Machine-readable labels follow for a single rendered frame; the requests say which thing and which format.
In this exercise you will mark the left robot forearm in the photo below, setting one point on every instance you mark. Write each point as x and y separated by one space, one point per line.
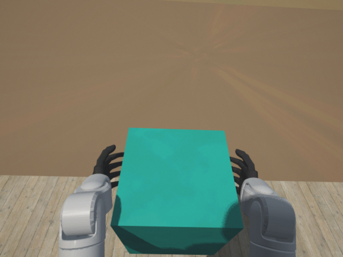
82 223

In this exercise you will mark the robot left hand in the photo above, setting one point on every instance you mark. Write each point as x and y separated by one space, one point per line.
104 167

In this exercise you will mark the carton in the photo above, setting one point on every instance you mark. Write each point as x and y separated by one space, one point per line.
176 193

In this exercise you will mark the robot right hand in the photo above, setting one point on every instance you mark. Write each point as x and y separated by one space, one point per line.
247 169

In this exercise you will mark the right robot forearm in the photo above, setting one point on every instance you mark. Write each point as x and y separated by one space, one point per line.
272 230

